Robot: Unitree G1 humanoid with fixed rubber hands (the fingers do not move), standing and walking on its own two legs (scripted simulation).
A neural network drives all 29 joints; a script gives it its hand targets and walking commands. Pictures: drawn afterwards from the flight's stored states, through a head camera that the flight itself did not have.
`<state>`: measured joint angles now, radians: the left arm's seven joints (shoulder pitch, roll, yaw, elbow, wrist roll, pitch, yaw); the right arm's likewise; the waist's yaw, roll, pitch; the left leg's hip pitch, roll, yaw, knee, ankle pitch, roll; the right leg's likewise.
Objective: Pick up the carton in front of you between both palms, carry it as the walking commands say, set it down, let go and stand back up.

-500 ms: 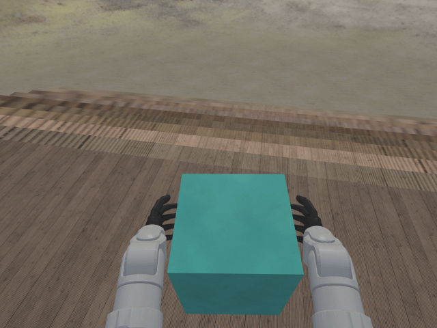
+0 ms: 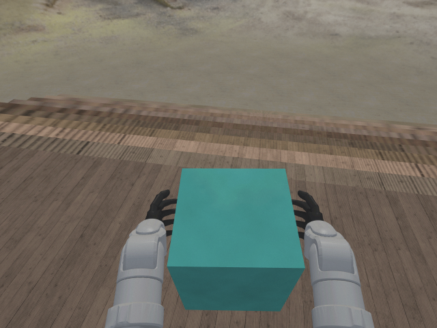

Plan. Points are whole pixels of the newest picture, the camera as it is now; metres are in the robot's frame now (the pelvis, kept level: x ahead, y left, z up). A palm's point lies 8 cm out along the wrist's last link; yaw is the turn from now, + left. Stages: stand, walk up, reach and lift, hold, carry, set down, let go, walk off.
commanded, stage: carry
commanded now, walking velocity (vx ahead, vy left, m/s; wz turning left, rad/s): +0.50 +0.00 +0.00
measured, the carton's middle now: (232, 242) +0.31 +0.00 -0.02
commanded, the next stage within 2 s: none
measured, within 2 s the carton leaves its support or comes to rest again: neither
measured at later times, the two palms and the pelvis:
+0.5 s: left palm (177, 162) +0.46 +0.13 +0.08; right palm (307, 167) +0.45 -0.17 +0.07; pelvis +0.19 -0.01 +0.00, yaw -2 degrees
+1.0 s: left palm (193, 99) +0.76 +0.12 +0.08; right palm (287, 99) +0.77 -0.18 +0.08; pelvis +0.50 -0.03 -0.01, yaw +0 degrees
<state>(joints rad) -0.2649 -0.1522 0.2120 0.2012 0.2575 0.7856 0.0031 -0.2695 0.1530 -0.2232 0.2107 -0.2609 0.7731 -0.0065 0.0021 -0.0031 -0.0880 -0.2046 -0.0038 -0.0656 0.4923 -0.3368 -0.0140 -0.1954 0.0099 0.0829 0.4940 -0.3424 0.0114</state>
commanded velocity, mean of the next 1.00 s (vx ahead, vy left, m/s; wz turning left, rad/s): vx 0.50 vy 0.00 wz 0.00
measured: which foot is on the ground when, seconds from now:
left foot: down 0.00-0.62, up 0.64-1.00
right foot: down 0.00-0.38, up 0.40-0.58, down 0.60-1.00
